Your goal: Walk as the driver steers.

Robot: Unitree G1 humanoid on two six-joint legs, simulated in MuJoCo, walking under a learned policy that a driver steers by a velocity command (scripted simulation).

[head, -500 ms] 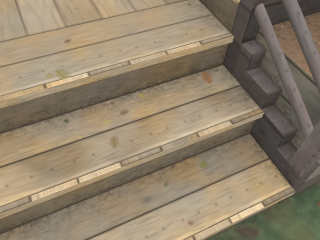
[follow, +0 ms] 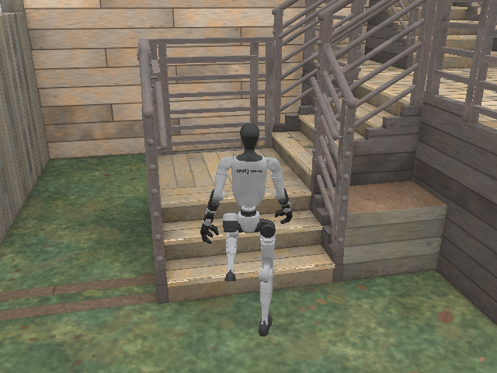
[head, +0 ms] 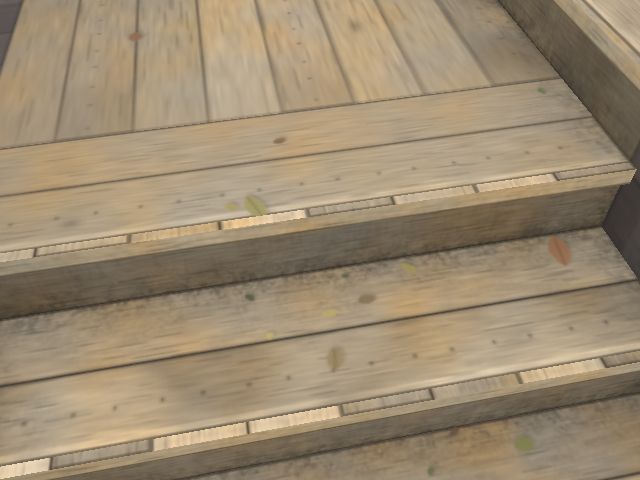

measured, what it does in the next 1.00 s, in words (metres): climbs: left foot 0.17 m higher, then right foot 0.17 m higher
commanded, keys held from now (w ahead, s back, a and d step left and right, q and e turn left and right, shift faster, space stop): w+q+shift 0.30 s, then w+e+shift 0.70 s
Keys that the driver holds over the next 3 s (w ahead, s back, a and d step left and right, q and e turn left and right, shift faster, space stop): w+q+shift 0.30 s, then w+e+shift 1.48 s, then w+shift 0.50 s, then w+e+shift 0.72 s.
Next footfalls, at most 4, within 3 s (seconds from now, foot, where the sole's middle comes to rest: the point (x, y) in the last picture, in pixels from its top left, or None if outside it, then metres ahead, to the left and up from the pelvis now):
0.18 left None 0.31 0.14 -0.59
0.64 right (268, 347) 0.63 0.15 -0.43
0.96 left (152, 149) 0.96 0.39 -0.26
1.36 right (265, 50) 1.32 0.20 -0.26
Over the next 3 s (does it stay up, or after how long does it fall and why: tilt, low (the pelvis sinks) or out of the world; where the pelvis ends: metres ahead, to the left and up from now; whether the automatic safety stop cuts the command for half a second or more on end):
stays up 1.67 -0.01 0.47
